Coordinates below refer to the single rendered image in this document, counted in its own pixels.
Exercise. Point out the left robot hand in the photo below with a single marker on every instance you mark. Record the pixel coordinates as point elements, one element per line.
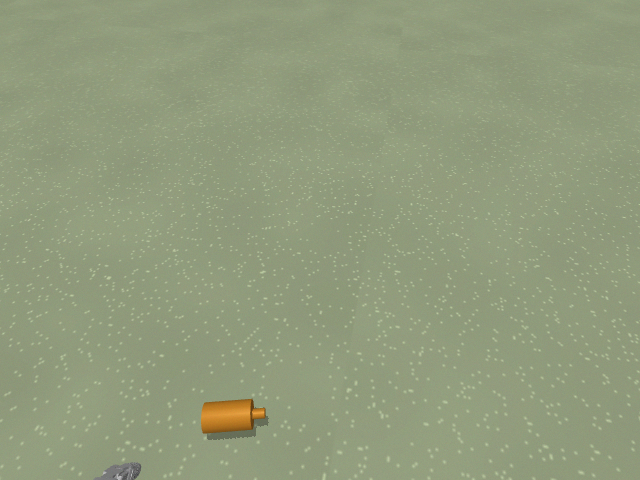
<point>127,471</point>

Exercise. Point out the bottle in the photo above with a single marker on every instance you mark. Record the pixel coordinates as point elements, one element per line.
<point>233,415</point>

